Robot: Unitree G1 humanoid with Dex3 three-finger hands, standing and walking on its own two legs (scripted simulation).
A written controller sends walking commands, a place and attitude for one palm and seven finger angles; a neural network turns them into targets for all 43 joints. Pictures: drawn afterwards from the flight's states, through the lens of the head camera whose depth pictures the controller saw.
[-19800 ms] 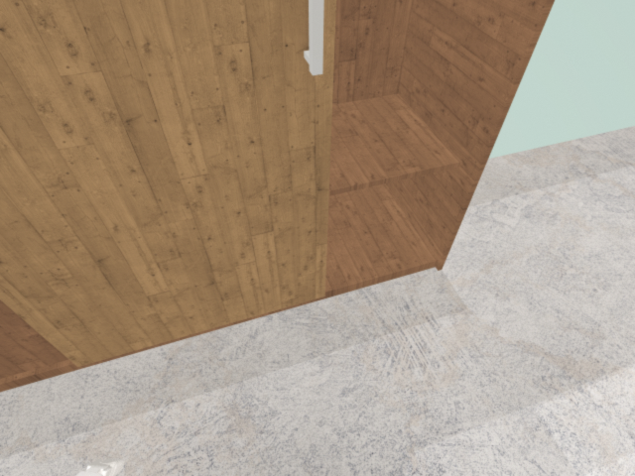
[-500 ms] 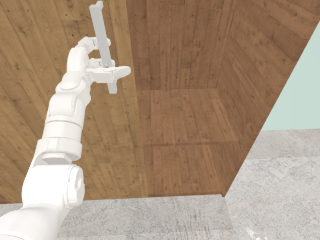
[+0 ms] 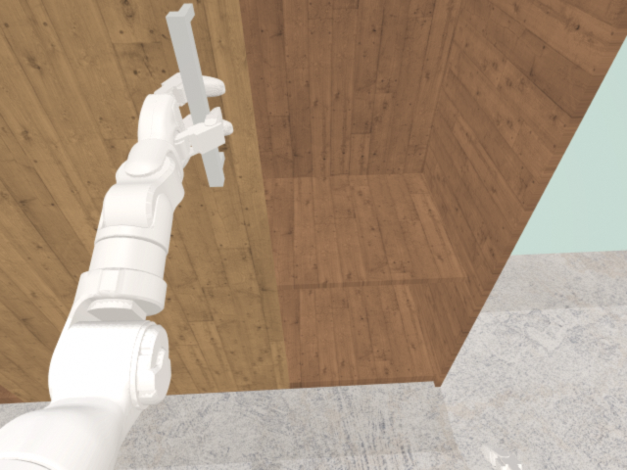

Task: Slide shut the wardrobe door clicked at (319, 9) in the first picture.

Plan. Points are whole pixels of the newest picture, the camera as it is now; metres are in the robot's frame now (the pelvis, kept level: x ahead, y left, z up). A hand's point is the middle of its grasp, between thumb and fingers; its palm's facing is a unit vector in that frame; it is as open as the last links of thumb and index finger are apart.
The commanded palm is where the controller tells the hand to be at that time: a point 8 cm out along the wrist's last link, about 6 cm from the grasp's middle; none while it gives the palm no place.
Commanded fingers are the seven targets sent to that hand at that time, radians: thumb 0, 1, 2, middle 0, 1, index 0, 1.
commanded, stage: grip the handle and tug to test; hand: left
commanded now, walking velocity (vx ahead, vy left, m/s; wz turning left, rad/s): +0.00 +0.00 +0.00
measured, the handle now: (203, 104) +0.50 +0.16 +0.25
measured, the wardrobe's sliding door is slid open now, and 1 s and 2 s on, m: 0.48 0.48 0.41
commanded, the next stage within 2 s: tug the door sideways, standing still in 0.58 s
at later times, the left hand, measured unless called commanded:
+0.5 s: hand (216, 132) +0.44 +0.13 +0.24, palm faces +0.08 -1.00 +0.02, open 5.7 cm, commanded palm +0.39 +0.19 +0.24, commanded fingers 0.00 0.90 0.90 -0.45 -1.40 -0.45 -1.40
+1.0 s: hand (218, 130) +0.44 +0.13 +0.25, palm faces +0.16 -0.99 +0.00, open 5.6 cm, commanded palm +0.43 +0.15 +0.24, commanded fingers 0.00 0.90 0.90 -0.45 -1.40 -0.45 -1.40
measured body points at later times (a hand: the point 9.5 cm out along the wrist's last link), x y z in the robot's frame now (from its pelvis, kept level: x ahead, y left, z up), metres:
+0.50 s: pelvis +0.02 +0.00 +0.00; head +0.00 -0.02 +0.45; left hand +0.43 +0.19 +0.24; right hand +0.14 -0.26 -0.10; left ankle +0.03 +0.13 -0.74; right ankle -0.05 -0.11 -0.74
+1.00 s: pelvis +0.06 -0.01 +0.00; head +0.04 -0.04 +0.45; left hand +0.43 +0.18 +0.25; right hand +0.27 -0.24 -0.09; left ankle +0.03 +0.13 -0.74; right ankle -0.05 -0.11 -0.74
